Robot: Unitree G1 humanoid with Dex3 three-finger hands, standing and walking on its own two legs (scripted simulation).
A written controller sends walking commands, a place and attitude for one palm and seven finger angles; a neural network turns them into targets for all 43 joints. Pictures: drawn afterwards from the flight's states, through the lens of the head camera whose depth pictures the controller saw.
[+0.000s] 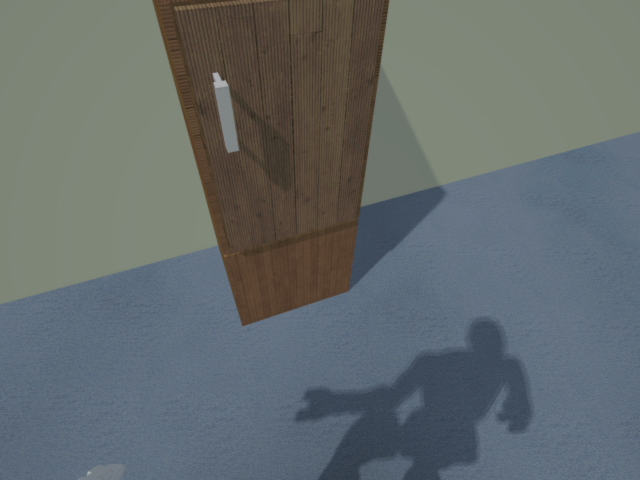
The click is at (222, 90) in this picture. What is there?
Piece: cupboard door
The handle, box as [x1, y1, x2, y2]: [212, 72, 238, 152]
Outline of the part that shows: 217,72 212,73 215,81 213,83 225,146 227,151 229,152 238,150 228,86 225,80 222,81 220,79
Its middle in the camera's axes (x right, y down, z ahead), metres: -0.18 -0.23 +0.72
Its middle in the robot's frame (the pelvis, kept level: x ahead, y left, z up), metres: +0.70 +0.22 +0.09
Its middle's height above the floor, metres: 0.85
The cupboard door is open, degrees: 0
